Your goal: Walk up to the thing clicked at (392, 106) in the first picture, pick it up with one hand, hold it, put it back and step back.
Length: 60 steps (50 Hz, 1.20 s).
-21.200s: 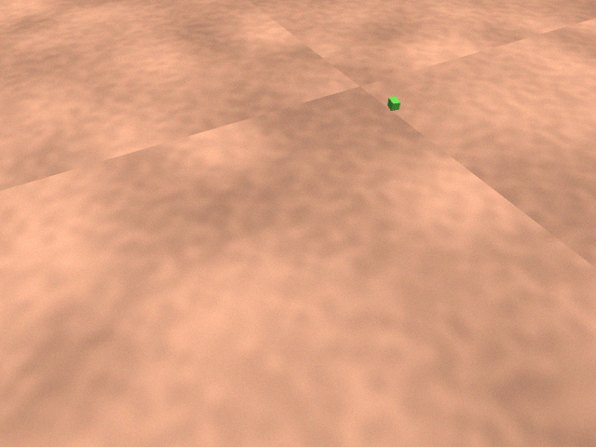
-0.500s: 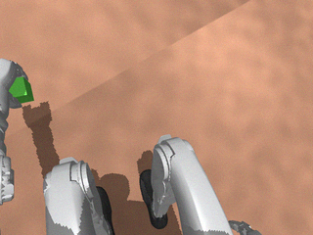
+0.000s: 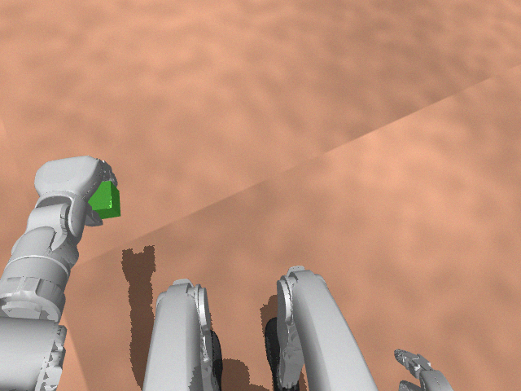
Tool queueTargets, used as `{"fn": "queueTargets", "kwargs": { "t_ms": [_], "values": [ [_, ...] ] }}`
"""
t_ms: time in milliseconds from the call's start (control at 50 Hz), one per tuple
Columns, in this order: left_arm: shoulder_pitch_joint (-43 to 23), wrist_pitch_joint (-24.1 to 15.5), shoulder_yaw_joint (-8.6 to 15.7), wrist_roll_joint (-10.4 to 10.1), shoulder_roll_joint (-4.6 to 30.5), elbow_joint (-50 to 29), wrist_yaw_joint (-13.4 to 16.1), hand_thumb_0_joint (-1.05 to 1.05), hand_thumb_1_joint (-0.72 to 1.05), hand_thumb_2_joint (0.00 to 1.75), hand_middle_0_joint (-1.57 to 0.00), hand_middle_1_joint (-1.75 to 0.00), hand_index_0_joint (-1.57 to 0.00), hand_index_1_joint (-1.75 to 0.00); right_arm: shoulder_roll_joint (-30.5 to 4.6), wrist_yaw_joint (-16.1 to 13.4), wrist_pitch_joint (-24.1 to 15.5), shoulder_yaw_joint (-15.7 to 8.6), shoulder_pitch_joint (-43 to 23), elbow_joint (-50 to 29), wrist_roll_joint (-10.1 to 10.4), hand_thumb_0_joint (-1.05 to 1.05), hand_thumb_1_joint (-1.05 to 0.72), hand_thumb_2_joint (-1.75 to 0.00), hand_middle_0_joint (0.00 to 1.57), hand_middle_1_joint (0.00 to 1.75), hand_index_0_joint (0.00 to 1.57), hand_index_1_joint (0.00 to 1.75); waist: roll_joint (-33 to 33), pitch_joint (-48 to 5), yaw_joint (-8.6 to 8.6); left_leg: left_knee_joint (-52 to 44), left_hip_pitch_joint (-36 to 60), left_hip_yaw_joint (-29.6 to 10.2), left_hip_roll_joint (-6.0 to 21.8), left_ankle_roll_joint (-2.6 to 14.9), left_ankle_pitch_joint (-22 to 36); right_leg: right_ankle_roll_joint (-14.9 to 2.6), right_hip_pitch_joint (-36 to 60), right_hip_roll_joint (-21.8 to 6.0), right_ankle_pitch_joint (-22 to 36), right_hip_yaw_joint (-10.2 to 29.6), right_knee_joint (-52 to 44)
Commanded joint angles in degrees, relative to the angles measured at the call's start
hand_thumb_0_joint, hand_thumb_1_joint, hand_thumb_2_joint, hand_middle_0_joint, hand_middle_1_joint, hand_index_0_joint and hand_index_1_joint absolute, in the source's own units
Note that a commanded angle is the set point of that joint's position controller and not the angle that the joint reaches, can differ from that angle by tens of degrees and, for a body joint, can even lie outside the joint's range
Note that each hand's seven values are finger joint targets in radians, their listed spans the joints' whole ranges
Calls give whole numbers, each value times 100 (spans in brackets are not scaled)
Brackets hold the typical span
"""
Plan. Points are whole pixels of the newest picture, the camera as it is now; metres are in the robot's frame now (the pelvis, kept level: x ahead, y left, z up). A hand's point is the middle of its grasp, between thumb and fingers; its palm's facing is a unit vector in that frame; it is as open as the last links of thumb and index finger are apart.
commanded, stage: lift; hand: left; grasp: from above
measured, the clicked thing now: (93, 202) +0.45 +0.26 -0.12
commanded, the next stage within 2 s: hold in 1.04 s
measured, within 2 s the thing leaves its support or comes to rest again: neither
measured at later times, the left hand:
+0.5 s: hand (16, 188) +0.38 +0.25 +0.09, palm faces -0.45 -0.08 -0.89, open 7.7 cm
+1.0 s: hand out of the picture +0.40 +0.23 +0.17, palm faces -0.44 -0.09 -0.89, open 7.7 cm
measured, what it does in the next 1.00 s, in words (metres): rises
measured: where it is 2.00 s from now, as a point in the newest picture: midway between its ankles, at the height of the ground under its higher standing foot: (247, 384)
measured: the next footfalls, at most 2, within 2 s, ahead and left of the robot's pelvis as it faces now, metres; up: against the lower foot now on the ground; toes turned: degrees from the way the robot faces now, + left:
none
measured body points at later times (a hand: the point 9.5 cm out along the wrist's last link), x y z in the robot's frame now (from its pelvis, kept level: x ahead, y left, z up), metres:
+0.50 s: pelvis +0.03 +0.00 +0.17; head +0.11 +0.01 +0.62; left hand +0.40 +0.25 +0.14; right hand +0.11 -0.27 +0.06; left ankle +0.09 +0.09 -0.46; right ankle +0.10 -0.10 -0.46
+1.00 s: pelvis +0.08 +0.00 +0.25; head +0.13 +0.00 +0.69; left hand +0.42 +0.24 +0.22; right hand +0.16 -0.27 +0.12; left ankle +0.09 +0.09 -0.46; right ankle +0.10 -0.10 -0.46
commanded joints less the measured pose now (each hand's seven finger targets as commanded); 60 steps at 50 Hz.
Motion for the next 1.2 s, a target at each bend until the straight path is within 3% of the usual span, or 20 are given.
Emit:
{"fn": "queueTargets", "kwargs": {
  "t_ms": [0, 20, 80, 160, 220, 260, 320, 360, 420, 480, 600, 680, 720, 840, 900, 960, 1020, 1100, 1180],
  "values": [
    [-1480, 161, 198, -175, 1048, -1280, 135, 0, 76, 43, -117, -26, -115, -28, -1095, -266, -70, -426, 753, -309, 106, 0, -90, -90, 20, 30, 20, 30, 832, -3225, -27, -2503, 3376, -717, -36, -229, 220, 97, 2464, 238, 633, 349, -1812],
    [-1448, 183, 255, -200, 1155, -1406, 132, 0, 76, 44, -116, -27, -114, -29, -1077, -308, -69, -414, 724, -301, 128, 0, -90, -90, 20, 30, 20, 30, 785, -3251, 5, -2629, 3544, -717, -35, -225, 253, 101, 2645, 245, 657, 368, -1948],
    [-1152, 212, 130, -266, 966, -1535, 100, 0, 78, 44, -119, -25, -116, -27, -974, -416, -81, -371, 653, -278, 188, 0, -90, -90, 20, 30, 20, 30, 662, -2876, -10, -2987, 3800, -632, -58, -223, 376, 100, 3039, 243, 680, 428, -2415],
    [-1066, 144, 126, -210, 1073, -1611, 147, 0, 77, 41, -119, -23, -117, -25, -885, -567, -154, -327, 634, -194, 236, 0, -90, -90, 20, 30, 20, 30, 521, -2521, 22, -3548, 4286, -525, -86, -215, 290, 99, 3697, 276, 554, 557, -3096],
    [-693, 110, -53, -193, 733, -1240, 151, 0, 78, 38, -120, -22, -118, -24, -819, -619, -252, -325, 656, -99, 246, 0, -90, -90, 20, 30, 20, 30, 435, -1957, -4, -3948, 4591, -484, -81, -248, 400, 97, 3957, 273, 571, 596, -3534],
    [-631, 98, 7, -211, 827, -1310, 202, 0, 77, 37, -118, -23, -116, -24, -855, -632, -312, -324, 632, -117, 260, 0, -90, -90, 20, 30, 20, 30, 453, -1909, 122, -4302, 4899, -581, -64, -263, 291, 99, 4256, 270, 519, 635, -3805],
    [-597, 101, -201, -250, 452, -1121, 227, 0, 75, 39, -116, -24, -115, -26, -834, -643, -387, -324, 581, -98, 257, 0, -89, -90, 20, 30, 20, 30, 447, -1583, 56, -4741, 5264, -669, -34, -300, 184, 111, 4481, 287, 537, 651, -4154],
    [-535, 92, -156, -228, 576, -1112, 262, 0, 74, 35, -115, -23, -114, -24, -829, -646, -420, -350, 582, -73, 245, 0, -89, -90, 20, 30, 20, 30, 273, -1564, 120, -4892, 5449, -560, -56, -292, 415, 92, 4860, 287, 601, 688, -4457],
    [-322, 83, -311, -295, 325, -1033, 255, 0, 73, 39, -113, -28, -113, -29, -805, -644, -450, -354, 639, -86, 244, 0, -90, -90, 20, 30, 20, 30, 86, -1379, 91, -5017, 5593, -316, -133, -258, 824, 92, 5287, 281, 790, 782, -4896],
    [-359, 47, -235, -259, 484, -1170, 327, 0, 74, 38, -113, -30, -112, -30, -823, -636, -464, -393, 629, -97, 218, 0, -90, -90, 20, 30, 20, 30, 138, -1388, 190, -5281, 5956, -206, -166, -267, 1014, 81, 5659, 274, 900, 813, -5185],
    [-275, 146, -239, -160, 402, -1328, 563, 0, 78, 39, -116, -29, -116, -30, -803, -627, -407, -424, 683, -60, 218, 0, -90, -90, 20, 30, 20, 30, 230, -1518, 291, -5735, 6793, -138, -143, -311, 1879, 55, 6318, 271, 1709, 799, -5585],
    [-256, 290, -242, -189, 381, -1248, 633, 0, 78, 36, -115, -28, -115, -28, -820, -626, -365, -447, 657, -28, 222, 0, -89, -90, 20, 30, 20, 30, 156, -1398, 324, -6091, 7234, -174, -105, -338, 2150, 53, 6608, 283, 1924, 765, -5851],
    [-284, 334, -342, -223, 260, -1130, 597, 0, 80, 36, -116, -28, -116, -28, -808, -628, -351, -449, 661, -8, 229, 0, -89, -90, 20, 30, 20, 30, 15, -1233, 260, -6198, 7292, -161, -109, -320, 2275, 71, 6728, 281, 2053, 795, -6013],
    [102, 358, -449, -415, 60, -1151, 397, 0, 80, 33, -116, -26, -117, -26, -796, -613, -330, -468, 621, -94, 256, 0, -89, -90, 20, 30, 20, 30, -140, -1015, 373, -6605, 7485, -73, -158, -291, 2425, 108, 7330, 247, 2223, 852, -6460],
    [74, 304, -415, -376, 158, -1359, 320, 0, 83, 31, -120, -23, -120, -23, -836, -616, -320, -503, 652, -106, 273, 0, -89, -90, 20, 30, 20, 30, -5, -1151, 354, -6673, 7917, -41, -139, -286, 2857, 87, 7357, 251, 2550, 839, -6533],
    [166, 294, -399, -318, 130, -1394, 357, 0, 79, 30, -116, -24, -117, -24, -796, -610, -296, -485, 637, -111, 265, 0, -89, -90, 20, 30, 20, 30, -54, -1029, 427, -6814, 7995, -24, -165, -284, 2918, 91, 7540, 240, 2626, 862, -6677],
    [56, 264, -363, -232, 228, -1551, 372, 0, 80, 29, -116, -25, -117, -24, -820, -608, -279, -518, 666, -86, 267, 0, -89, -90, 20, 30, 20, 30, -50, -1224, 376, -6807, 8253, -20, -166, -259, 3376, 111, 7704, 233, 3073, 898, -6724],
    [7, 256, -336, -238, 289, -1757, 352, 0, 83, 30, -121, -18, -121, -19, -850, -589, -245, -539, 619, -122, 284, 0, -88, -89, 20, 30, 20, 30, -73, -1263, 432, -6959, 8457, 19, -197, -251, 3505, 130, 7989, 214, 3243, 927, -6883],
    [298, 289, -443, -213, 141, -1702, 224, 0, 79, 31, -116, -25, -117, -25, -862, -559, -212, -566, 575, -147, 295, 0, -89, -90, 20, 30, 20, 30, -68, -1099, 469, -7097, 8615, 11, -183, -261, 3726, 125, 8069, 240, 3340, 913, -6992]
  ]
}}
